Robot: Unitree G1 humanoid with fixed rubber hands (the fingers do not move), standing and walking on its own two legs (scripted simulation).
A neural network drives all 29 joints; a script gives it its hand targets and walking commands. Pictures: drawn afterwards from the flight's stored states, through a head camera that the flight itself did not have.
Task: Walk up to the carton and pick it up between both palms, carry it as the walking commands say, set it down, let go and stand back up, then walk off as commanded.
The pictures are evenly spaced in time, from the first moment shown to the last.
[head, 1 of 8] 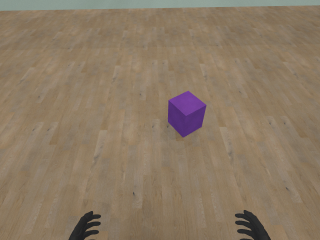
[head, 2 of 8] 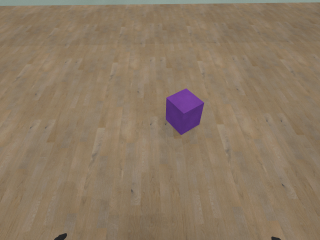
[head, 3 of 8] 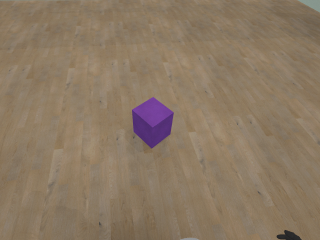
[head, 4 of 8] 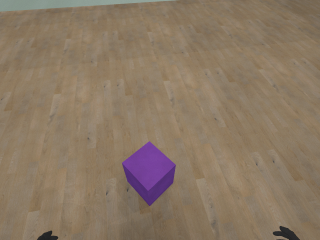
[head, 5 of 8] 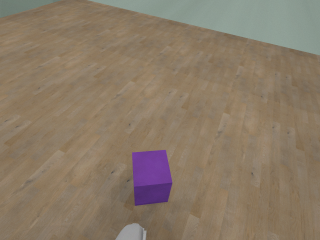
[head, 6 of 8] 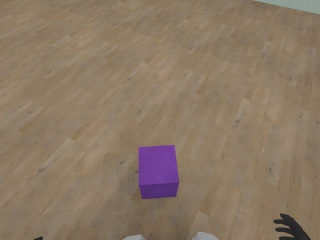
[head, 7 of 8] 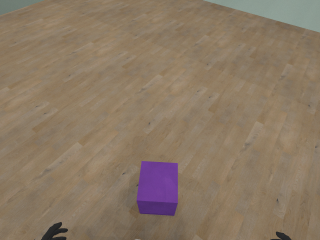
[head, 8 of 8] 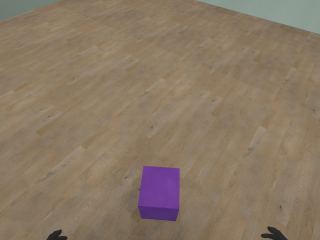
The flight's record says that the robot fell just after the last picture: no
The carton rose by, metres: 0.00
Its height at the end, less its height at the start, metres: +0.00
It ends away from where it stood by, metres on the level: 0.00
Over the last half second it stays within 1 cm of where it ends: yes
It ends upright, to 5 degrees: yes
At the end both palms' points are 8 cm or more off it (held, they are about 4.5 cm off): yes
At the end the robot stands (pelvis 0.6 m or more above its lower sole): yes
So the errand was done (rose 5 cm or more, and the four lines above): no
